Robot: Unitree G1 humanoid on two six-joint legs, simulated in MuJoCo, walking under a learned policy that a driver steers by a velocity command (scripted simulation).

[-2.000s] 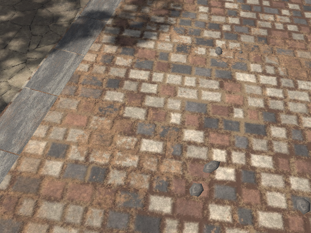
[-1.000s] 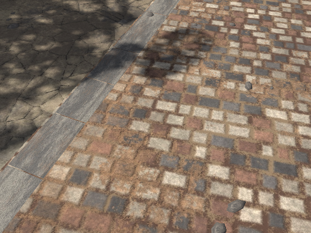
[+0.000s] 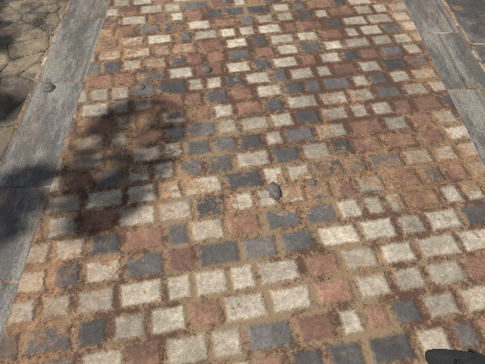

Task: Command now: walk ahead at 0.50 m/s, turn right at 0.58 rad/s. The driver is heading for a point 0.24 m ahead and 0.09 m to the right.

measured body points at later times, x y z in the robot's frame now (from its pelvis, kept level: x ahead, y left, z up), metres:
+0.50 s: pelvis +0.17 -0.03 +0.00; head +0.20 -0.05 +0.45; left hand +0.38 +0.18 -0.08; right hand +0.23 -0.32 -0.13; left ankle +0.14 +0.13 -0.69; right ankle +0.24 -0.14 -0.73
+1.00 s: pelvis +0.22 -0.01 +0.00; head +0.23 -0.01 +0.45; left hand +0.34 +0.24 -0.13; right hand +0.26 -0.27 -0.13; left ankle +0.21 +0.12 -0.73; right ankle +0.24 -0.14 -0.73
